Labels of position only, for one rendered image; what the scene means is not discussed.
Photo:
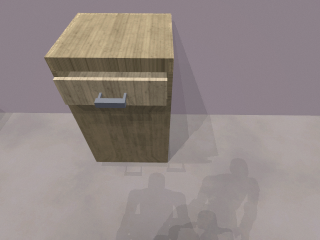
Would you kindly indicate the drawer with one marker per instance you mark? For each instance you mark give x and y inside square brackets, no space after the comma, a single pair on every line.
[141,88]

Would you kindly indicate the cabinet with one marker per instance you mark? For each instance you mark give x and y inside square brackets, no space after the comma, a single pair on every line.
[119,42]

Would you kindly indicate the handle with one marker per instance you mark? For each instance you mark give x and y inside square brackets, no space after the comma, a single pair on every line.
[110,102]

